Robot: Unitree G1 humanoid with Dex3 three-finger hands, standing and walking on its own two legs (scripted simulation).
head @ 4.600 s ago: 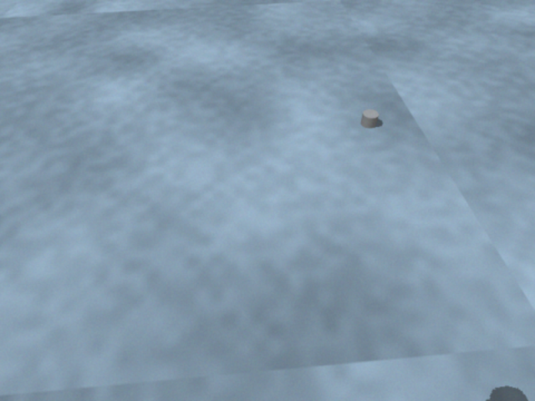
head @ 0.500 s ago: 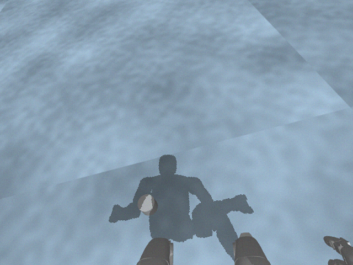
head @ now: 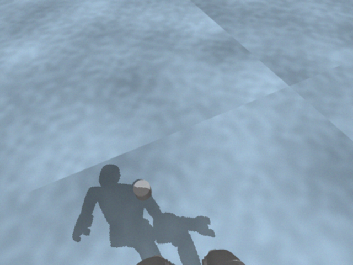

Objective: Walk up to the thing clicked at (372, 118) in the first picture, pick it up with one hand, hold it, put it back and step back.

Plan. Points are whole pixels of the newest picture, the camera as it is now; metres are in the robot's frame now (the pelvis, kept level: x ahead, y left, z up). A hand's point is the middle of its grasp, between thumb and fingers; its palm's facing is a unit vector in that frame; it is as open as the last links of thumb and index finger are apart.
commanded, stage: walk up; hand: left
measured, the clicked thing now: (142, 190) +0.56 +0.21 -0.71
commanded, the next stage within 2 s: none
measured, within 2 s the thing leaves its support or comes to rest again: neither
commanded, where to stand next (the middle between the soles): +0.14 -0.01 m, yaw -3 degrees
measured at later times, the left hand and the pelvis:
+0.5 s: hand out of the picture +0.10 +0.34 -0.14, palm faces -0.09 -0.92 -0.38, open 7.4 cm; pelvis -0.01 +0.06 +0.00, yaw -4 degrees
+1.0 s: hand out of the picture +0.13 +0.22 -0.15, palm faces -0.08 -0.92 -0.39, open 7.4 cm; pelvis +0.04 -0.04 -0.01, yaw -4 degrees
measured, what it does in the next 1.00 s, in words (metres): steps on the spot: right foot, then left foot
